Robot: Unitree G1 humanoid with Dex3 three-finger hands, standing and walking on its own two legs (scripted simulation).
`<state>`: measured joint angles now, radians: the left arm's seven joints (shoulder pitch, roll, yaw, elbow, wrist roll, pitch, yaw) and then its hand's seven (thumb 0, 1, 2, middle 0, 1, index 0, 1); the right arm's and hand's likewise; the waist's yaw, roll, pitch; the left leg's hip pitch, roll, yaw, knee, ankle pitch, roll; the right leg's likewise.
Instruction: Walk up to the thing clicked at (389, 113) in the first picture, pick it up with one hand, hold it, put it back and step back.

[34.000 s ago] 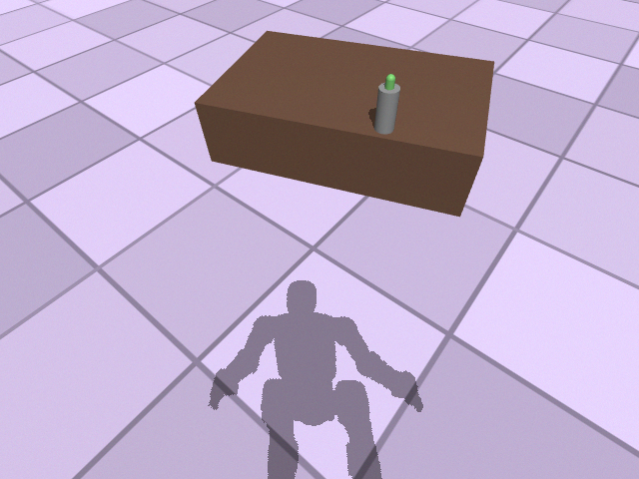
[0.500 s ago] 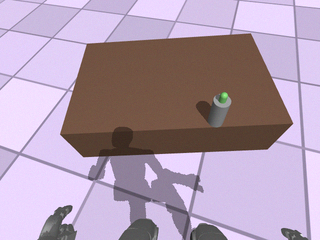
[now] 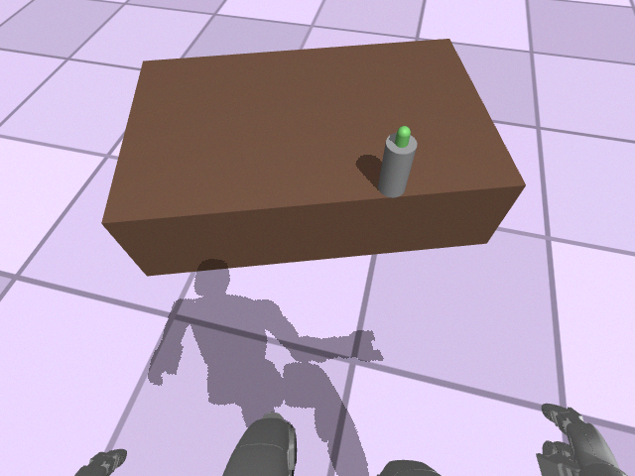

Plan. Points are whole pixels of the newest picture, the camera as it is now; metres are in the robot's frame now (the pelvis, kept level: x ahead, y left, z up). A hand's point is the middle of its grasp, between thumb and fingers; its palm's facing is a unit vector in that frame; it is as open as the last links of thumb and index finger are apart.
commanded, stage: step back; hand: right
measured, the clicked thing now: (397, 160) +0.86 -0.16 -0.31
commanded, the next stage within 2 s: stand in 1.56 s
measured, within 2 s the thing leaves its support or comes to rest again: neither
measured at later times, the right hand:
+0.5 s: hand out of the picture -0.05 -0.28 -0.13, palm faces -0.12 +0.90 -0.42, open 7.4 cm
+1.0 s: hand out of the picture -0.12 -0.28 -0.13, palm faces -0.12 +0.93 -0.36, open 7.4 cm
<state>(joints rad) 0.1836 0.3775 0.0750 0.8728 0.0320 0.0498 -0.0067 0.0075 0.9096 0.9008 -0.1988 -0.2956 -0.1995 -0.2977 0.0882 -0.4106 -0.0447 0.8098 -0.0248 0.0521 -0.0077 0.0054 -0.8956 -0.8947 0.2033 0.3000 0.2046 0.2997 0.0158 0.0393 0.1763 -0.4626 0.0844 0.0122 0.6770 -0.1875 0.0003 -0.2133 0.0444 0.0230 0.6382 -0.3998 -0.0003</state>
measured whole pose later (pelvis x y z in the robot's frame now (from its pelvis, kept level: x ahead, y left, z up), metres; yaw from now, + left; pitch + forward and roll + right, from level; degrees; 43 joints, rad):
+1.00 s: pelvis -0.21 -0.03 +0.02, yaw +4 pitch -2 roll +0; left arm 0.22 0.41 0.06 0.98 0.02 0.01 -0.02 0.01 0.91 0.90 -0.20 -0.30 -0.20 -0.30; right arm 0.23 -0.35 -0.04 0.97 -0.04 -0.03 0.02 0.01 -0.90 -0.89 0.20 0.30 0.20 0.30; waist 0.01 -0.02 0.07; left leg -0.25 -0.02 -0.01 0.56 -0.27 0.03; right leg -0.32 -0.02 0.01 0.82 -0.51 -0.02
